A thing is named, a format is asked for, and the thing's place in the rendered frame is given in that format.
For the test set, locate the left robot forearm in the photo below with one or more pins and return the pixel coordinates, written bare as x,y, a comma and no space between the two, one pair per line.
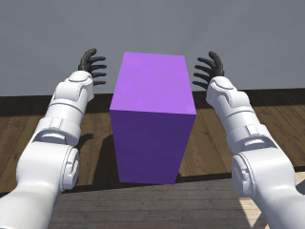
61,124

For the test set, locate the left robot hand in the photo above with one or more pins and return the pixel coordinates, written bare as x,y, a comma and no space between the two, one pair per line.
86,65

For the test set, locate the right robot forearm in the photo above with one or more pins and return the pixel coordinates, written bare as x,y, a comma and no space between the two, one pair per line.
242,127

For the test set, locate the table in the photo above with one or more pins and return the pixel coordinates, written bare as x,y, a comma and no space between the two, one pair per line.
207,155

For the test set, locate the carton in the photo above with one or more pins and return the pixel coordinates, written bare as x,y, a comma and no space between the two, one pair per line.
152,116

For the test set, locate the right robot upper arm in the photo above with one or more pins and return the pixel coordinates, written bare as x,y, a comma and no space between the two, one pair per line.
266,176

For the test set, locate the right robot hand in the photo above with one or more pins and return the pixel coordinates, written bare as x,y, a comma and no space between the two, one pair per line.
216,69

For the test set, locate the left robot upper arm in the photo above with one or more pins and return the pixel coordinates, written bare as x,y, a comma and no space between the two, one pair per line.
46,170

